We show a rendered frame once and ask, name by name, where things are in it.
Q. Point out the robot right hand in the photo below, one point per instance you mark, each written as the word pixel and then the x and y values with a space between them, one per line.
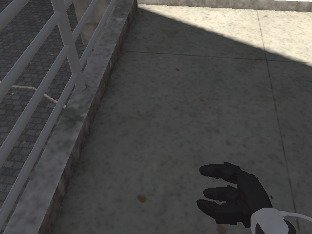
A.
pixel 240 203

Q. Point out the robot right forearm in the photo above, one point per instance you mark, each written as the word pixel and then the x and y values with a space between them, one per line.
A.
pixel 269 221

